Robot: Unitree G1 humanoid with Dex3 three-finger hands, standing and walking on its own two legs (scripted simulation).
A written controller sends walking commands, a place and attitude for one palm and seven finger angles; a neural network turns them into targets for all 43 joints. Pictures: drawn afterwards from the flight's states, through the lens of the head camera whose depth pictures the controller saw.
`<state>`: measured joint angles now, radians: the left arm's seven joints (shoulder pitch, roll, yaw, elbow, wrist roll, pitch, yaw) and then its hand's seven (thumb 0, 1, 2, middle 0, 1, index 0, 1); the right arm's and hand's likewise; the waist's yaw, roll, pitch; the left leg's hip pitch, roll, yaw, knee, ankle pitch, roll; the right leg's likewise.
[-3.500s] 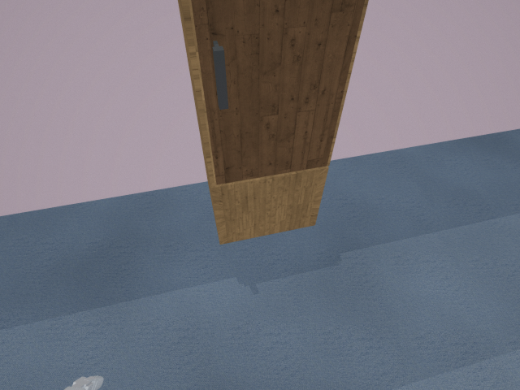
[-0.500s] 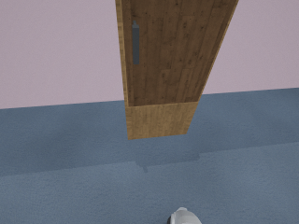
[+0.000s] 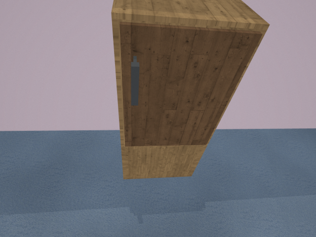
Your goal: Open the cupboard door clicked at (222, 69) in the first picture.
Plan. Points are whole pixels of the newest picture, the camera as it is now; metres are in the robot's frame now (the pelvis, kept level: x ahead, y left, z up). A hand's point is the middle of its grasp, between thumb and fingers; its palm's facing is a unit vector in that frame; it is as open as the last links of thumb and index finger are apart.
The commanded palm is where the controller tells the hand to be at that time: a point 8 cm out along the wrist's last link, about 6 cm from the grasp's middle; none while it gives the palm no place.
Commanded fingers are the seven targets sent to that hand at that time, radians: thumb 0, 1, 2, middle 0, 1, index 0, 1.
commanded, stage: come to a stop and stand still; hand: left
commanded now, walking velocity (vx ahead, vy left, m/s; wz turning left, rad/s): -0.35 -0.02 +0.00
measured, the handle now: (134, 81) +0.56 +0.12 +0.08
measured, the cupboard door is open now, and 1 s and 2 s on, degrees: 0 0 0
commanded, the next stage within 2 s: look again from close up in 1.00 s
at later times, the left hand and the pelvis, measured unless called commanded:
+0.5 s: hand out of the picture +0.09 +0.12 -0.15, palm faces +0.09 -0.95 -0.30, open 7.3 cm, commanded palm none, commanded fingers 0.00 0.90 0.90 -0.20 -0.30 -0.20 -0.30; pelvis +0.02 -0.07 +0.01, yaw +1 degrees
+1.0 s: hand out of the picture -0.02 +0.17 -0.17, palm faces +0.06 -0.99 -0.15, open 7.3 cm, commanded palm none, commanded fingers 0.00 0.90 0.90 -0.20 -0.30 -0.20 -0.30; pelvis -0.01 -0.02 +0.02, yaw +1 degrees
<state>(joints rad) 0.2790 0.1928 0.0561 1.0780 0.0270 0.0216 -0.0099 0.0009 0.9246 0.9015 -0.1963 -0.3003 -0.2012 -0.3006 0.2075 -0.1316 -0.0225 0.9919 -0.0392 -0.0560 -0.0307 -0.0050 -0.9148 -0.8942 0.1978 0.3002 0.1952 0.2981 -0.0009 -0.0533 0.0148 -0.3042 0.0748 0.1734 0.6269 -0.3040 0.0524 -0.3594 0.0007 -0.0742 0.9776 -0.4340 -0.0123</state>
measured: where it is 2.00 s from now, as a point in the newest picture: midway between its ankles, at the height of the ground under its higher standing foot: outside the picture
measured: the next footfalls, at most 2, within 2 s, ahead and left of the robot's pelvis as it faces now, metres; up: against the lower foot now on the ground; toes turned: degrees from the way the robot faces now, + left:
right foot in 0.28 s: +0.12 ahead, -0.19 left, +0.00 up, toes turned -7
left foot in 0.72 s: -0.01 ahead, +0.09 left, +0.00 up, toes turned +4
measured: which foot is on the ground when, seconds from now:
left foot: down 0.00-0.28, up 0.30-0.70, down 0.72-1.00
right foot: up 0.00-0.26, down 0.28-0.74, up 0.76-1.00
